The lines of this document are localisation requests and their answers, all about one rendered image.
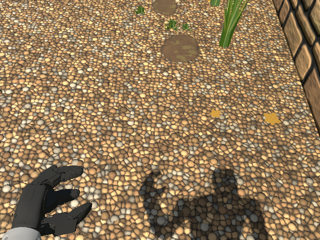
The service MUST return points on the robot left forearm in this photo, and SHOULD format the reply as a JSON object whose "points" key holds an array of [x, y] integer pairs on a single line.
{"points": [[22, 233]]}

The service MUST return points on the robot left hand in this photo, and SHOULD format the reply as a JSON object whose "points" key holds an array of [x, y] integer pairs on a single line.
{"points": [[39, 198]]}

